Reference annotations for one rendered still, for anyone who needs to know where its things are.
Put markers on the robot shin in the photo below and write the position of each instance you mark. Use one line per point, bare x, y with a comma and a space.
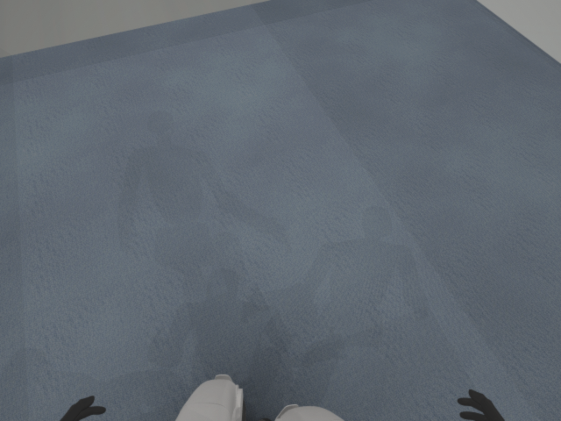
226, 377
289, 407

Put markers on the left robot hand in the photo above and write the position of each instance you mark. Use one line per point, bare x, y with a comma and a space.
82, 410

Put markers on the right robot hand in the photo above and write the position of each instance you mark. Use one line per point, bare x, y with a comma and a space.
479, 402

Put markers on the robot right shin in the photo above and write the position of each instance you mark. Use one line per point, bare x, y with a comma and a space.
289, 407

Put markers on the robot left shin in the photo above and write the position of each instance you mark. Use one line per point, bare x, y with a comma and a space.
226, 377

